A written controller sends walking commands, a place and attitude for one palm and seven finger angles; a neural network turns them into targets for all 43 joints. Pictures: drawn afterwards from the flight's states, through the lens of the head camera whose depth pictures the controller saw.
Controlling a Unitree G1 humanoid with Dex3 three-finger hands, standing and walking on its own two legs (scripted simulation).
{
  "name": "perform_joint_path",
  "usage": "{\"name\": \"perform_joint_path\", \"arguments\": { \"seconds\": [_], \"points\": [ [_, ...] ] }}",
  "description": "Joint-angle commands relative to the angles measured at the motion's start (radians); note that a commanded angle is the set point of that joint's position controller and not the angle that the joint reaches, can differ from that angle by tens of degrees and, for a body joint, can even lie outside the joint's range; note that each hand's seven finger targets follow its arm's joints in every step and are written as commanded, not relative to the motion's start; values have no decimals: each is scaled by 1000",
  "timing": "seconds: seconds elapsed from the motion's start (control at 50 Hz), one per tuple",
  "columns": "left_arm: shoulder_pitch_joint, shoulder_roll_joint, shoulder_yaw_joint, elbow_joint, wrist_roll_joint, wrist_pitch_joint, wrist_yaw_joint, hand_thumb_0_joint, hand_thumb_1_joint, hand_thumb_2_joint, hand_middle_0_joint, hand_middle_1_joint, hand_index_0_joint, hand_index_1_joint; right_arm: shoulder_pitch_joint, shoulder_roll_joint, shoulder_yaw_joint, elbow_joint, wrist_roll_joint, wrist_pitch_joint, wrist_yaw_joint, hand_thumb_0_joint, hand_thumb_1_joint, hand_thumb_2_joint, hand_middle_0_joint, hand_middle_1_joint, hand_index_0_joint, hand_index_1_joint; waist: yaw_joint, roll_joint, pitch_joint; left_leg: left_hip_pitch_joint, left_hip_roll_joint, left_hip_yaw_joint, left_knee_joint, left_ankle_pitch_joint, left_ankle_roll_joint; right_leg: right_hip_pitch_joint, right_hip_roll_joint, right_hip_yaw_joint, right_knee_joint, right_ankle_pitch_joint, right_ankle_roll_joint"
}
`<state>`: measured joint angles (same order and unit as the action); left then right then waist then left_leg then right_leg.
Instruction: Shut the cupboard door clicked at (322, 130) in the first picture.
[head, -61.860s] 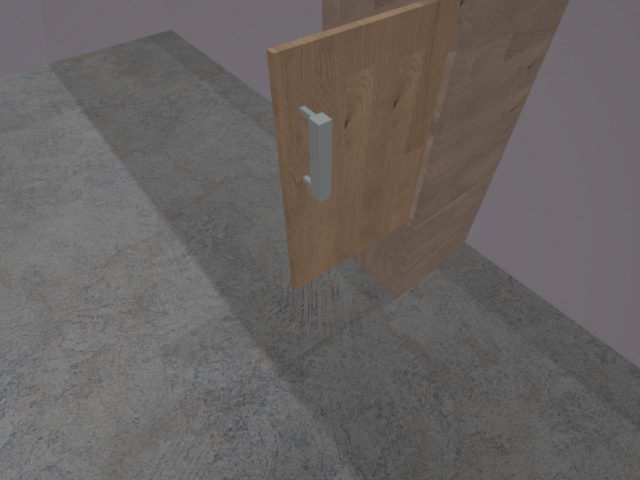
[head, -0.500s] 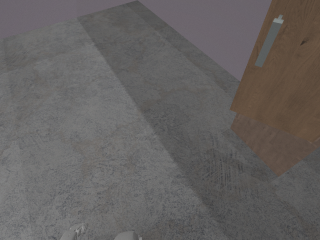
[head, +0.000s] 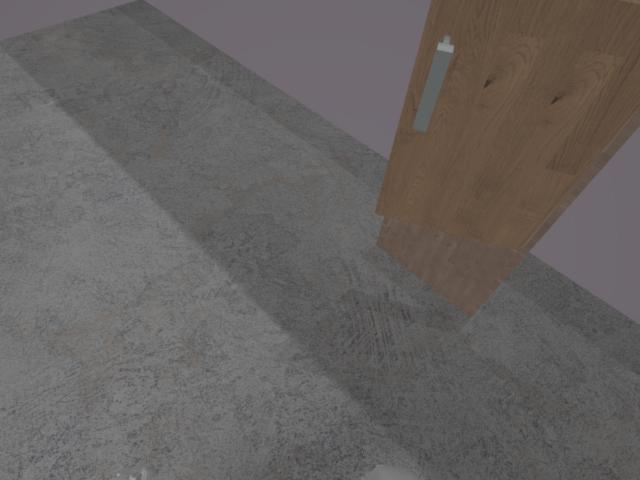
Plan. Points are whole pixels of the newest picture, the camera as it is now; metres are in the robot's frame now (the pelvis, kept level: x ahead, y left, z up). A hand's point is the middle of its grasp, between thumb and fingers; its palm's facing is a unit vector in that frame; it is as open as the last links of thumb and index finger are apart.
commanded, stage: turn to face it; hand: left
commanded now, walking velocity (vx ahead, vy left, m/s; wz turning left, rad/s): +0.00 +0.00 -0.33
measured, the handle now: (432, 84) +0.76 -0.16 +0.07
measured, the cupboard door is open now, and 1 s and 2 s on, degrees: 28 28 28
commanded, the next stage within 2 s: take the last steps up to it in 0.24 s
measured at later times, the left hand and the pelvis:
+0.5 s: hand out of the picture +0.12 +0.16 -0.19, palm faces -0.13 -0.98 -0.17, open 7.4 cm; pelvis +0.03 -0.01 -0.01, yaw -9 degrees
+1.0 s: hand (318, 363) +0.31 +0.02 -0.18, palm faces -0.35 -0.92 -0.20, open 7.3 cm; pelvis +0.14 -0.13 -0.02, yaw -17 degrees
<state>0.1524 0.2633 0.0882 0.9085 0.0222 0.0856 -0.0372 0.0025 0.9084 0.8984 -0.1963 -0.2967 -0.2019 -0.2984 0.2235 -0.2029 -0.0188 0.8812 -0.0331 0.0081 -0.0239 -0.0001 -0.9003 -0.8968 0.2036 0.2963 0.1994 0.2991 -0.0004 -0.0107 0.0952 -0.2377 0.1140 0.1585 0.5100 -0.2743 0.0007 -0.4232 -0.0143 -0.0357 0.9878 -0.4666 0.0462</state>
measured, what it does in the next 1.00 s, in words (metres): walks ahead, turning right: right foot, then left foot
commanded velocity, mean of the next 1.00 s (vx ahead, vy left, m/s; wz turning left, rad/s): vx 0.20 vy -0.09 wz -0.18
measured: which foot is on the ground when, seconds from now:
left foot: down 0.00-0.14, up 0.16-0.46, down 0.48-0.94, up 0.96-1.00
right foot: up 0.00-0.12, down 0.14-0.48, up 0.50-0.92, down 0.94-1.00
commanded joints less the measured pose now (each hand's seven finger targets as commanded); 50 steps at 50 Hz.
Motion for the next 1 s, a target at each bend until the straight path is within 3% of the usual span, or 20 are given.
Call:
{"name": "perform_joint_path", "arguments": {
  "seconds": [0.0, 0.08, 0.1, 0.12, 0.18, 0.24, 0.34, 0.42, 0.44, 0.46, 0.48, 0.54, 0.6, 0.82, 0.88, 0.9, 0.92, 0.94, 0.96, 0.98],
  "points": [
    [-44, 19, -8, -91, -4, -34, 2, 0, 900, 900, -200, -300, -200, -300, 73, -228, -72, -20, 1, -7, -10, 0, -900, -900, 200, 300, 200, 300, -42, 230, -142, 154, 236, -127, -107, 498, 132, 31, 8, -45, -194, 5, -10],
    [89, 71, -1, -45, 0, -56, 15, 0, 900, 900, -200, -300, -200, -300, 41, -216, -78, -11, 16, 1, 0, 0, -900, -900, 200, 300, 200, 300, 27, 113, -180, 23, 171, -52, 77, 322, 30, 331, -16, -11, -602, 332, -50],
    [127, 163, 14, -28, 10, -70, 28, 0, 900, 900, -200, -300, -200, -300, 40, -150, -67, -30, 25, 3, 5, 0, -900, -900, 200, 300, 200, 300, 42, -145, -184, -192, 54, 30, 243, 12, -38, 482, -231, 243, -670, 554, -120],
    [170, 220, 20, -13, 4, -72, 38, 0, 900, 900, -200, -300, -200, -300, -18, -113, -51, -65, 21, 11, 6, 0, -900, -900, 200, 300, 200, 300, 71, -246, -146, -319, -38, -15, 430, -366, -66, 444, -382, 383, -659, 823, -229],
    [89, 150, 11, -12, -1, -76, 58, 0, 900, 900, -200, -300, -200, -300, -29, -134, -53, -19, 20, 22, -9, 0, -900, -900, 200, 300, 200, 300, 30, -237, -112, -389, -17, -163, 639, -256, -68, 404, -293, 310, -618, 863, -273],
    [28, 118, 0, -34, -1, -80, 59, 0, 900, 900, -200, -300, -200, -300, 19, -107, -49, 19, 18, 26, 4, 0, -900, -900, 200, 300, 200, 300, -12, -134, -133, -287, -26, -137, 578, -145, -78, 320, -223, 191, -624, 762, -229],
    [50, 125, 8, -13, 7, -78, 57, 0, 900, 900, -200, -300, -200, -300, 9, -85, -43, 17, 18, 18, 4, 0, -900, -900, 200, 300, 200, 300, 0, -144, -113, -217, -53, -110, 341, -148, -73, 302, -218, 237, -651, 576, -245],
    [19, 109, 9, 1, -1, -70, 37, 0, 900, 900, -200, -300, -200, -300, 123, -91, -40, 49, 8, -14, -1, 0, -900, -900, 200, 300, 200, 300, -54, -139, -94, 74, -80, -54, -14, 0, -56, 112, -137, 234, -609, 105, -185],
    [25, 61, 1, -10, -5, -64, 31, 0, 900, 900, -200, -300, -200, -300, 194, -151, -50, 70, 1, -26, -6, 0, -900, -900, 200, 300, 200, 300, -84, 36, -94, 220, 9, -188, -142, -105, -24, -52, -63, 196, -475, -49, -145],
    [33, -10, -13, -39, -11, -60, 20, 0, 900, 900, -200, -300, -200, -300, 274, -261, -74, 83, -19, -32, -12, 0, -900, -900, 200, 300, 200, 300, -109, 342, -77, 277, 291, -561, -283, -312, 75, -235, 85, 34, -177, -158, -78],
    [-46, 22, -6, -86, 0, -64, 9, 0, 900, 900, -200, -300, -200, -300, 303, -300, -80, 74, -16, -30, -24, 0, -900, -900, 200, 300, 200, 300, -130, 244, -37, 176, 414, -700, -377, -432, 158, -275, 33, 70, -1, -134, -78],
    [-19, 46, 11, -37, 19, -64, -13, 0, 900, 900, -200, -300, -200, -300, 148, -196, -52, 39, -9, -46, -22, 0, -900, -900, 200, 300, 200, 300, -37, 165, 30, 35, 295, -481, -394, -315, 90, -259, -41, 96, 195, 106, -58],
    [17, 11, 2, -7, 12, -55, -19, 0, 900, 900, -200, -300, -200, -300, 179, -153, -41, 58, -2, -63, -24, 0, -900, -900, 200, 300, 200, 300, -27, 144, 9, 75, 226, -259, -353, -23, 75, -232, -42, 72, 162, 219, -33],
    [-127, -10, -23, -14, 6, -74, -27, 0, 900, 900, -200, -300, -200, -300, 272, -167, -65, 142, -9, -58, -6, 0, -900, -900, 200, 300, 200, 300, -73, 195, 11, 128, 235, -89, -283, 178, 101, -70, -42, -52, -305, 235, -44],
    [46, 21, -9, 51, 5, -94, -19, 0, 900, 900, -200, -300, -200, -300, 211, -184, -71, 145, -1, -51, -4, 0, -900, -900, 200, 300, 200, 300, 20, 158, -72, 79, 198, -33, -96, 304, 55, 223, 10, -93, -476, 265, -75],
    [197, 76, 4, 103, 8, -109, -10, 0, 900, 900, -200, -300, -200, -300, 213, -159, -67, 148, 8, -52, 4, 0, -900, -900, 200, 300, 200, 300, 85, 32, -151, -29, 128, 23, 109, 311, 20, 466, -5, -52, -535, 261, -102],
    [353, 182, 30, 153, 11, -124, 12, 0, 900, 900, -200, -300, -200, -300, 207, -75, -48, 125, 25, -54, 16, 0, -900, -900, 200, 300, 200, 300, 145, -243, -243, -284, 1, 74, 401, -53, -12, 692, -256, 258, -627, 184, -185],
    [374, 211, 28, 166, -4, -121, 22, 0, 900, 900, -200, -300, -200, -300, 138, -52, -39, 83, 29, -51, 9, 0, -900, -900, 200, 300, 200, 300, 138, -264, -217, -395, -62, -32, 638, -386, -5, 625, -382, 449, -728, 263, -256],
    [314, 192, 25, 158, -3, -125, 33, 0, 900, 900, -200, -300, -200, -300, 105, -58, -46, 90, 28, -49, 6, 0, -900, -900, 200, 300, 200, 300, 117, -296, -205, -438, -31, -120, 753, -311, 7, 553, -367, 452, -750, 309, -266],
    [225, 134, 8, 141, -6, -123, 39, 0, 900, 900, -200, -300, -200, -300, 90, -67, -54, 96, 25, -49, 5, 0, -900, -900, 200, 300, 200, 300, 76, -209, -145, -445, -1, -145, 786, -230, 5, 480, -348, 381, -744, 293, -270]
  ]
}}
